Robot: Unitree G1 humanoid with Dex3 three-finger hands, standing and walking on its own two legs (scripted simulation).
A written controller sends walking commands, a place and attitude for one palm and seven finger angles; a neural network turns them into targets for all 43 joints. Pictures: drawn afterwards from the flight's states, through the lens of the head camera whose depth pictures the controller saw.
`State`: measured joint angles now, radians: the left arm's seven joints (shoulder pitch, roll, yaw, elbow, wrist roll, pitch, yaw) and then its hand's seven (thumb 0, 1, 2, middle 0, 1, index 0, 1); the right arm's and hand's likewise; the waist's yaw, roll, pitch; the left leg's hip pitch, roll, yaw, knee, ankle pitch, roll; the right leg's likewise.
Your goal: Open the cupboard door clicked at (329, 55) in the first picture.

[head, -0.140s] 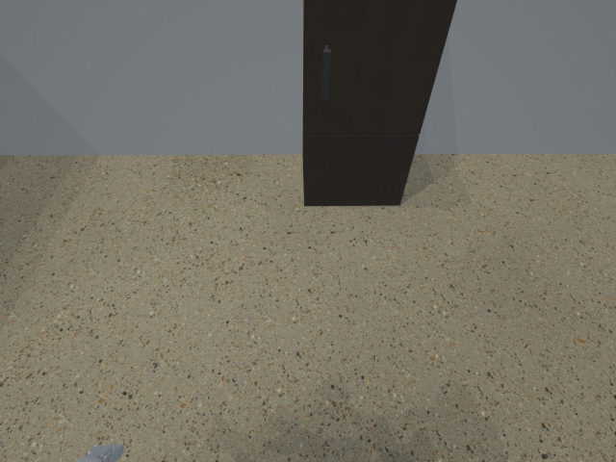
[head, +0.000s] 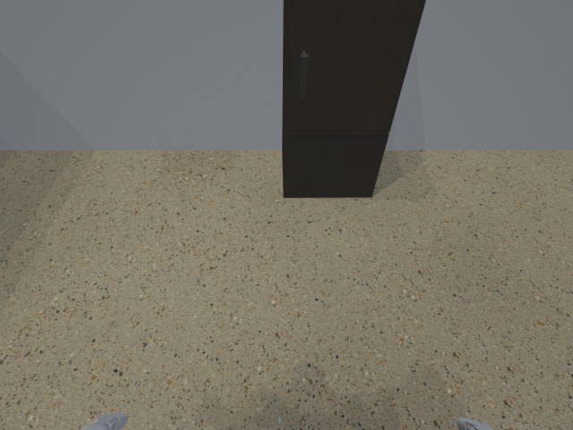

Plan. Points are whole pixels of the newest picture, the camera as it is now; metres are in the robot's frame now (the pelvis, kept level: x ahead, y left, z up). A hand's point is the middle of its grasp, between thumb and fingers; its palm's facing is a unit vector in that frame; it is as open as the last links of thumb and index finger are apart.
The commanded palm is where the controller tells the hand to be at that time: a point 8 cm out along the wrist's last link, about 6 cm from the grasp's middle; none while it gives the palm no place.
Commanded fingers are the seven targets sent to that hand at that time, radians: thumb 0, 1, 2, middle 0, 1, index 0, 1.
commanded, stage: stand and wait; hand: left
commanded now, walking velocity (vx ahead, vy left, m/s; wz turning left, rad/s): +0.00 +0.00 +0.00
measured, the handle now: (303, 75) +1.27 +0.01 -0.10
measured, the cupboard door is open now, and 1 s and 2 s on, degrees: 0 0 0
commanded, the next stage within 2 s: look at it before walking up in 0.68 s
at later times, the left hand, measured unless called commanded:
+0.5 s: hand out of the picture +0.05 +0.24 -0.15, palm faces -0.04 -0.94 -0.33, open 7.4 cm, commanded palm none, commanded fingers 0.00 0.90 0.90 -0.20 -0.30 -0.20 -0.30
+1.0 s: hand out of the picture +0.06 +0.23 -0.15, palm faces -0.04 -0.94 -0.33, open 7.4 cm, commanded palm none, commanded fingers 0.00 0.90 0.90 -0.20 -0.30 -0.20 -0.30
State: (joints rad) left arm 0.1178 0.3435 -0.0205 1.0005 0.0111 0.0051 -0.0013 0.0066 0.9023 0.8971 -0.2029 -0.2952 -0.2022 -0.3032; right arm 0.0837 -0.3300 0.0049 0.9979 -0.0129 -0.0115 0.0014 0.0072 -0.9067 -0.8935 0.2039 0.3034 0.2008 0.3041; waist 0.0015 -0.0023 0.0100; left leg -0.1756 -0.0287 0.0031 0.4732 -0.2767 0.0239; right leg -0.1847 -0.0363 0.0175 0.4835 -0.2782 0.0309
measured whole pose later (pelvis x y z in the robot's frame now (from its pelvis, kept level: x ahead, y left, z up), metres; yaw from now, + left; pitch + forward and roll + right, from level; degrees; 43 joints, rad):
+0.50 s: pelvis -0.01 -0.01 +0.01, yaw +0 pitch -2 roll +0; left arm 0.15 0.35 -0.01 1.08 0.01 0.00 0.00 0.01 0.90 0.90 -0.20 -0.30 -0.20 -0.30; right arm 0.13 -0.34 0.00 1.10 -0.01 0.00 0.00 0.01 -0.91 -0.89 0.20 0.30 0.20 0.30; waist 0.00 -0.01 0.03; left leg -0.15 -0.01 -0.01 0.41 -0.22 0.00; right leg -0.16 -0.02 0.01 0.41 -0.22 0.01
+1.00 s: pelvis -0.02 -0.02 +0.01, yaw +0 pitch -2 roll +0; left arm 0.14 0.34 -0.02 1.08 0.01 -0.01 -0.01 0.01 0.90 0.90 -0.20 -0.30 -0.20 -0.30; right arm 0.12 -0.33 0.00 1.11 -0.01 -0.01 0.00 0.01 -0.91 -0.89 0.20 0.30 0.20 0.30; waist 0.00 -0.01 0.03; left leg -0.15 0.00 0.00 0.38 -0.20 0.00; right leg -0.16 -0.01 0.01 0.39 -0.20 0.01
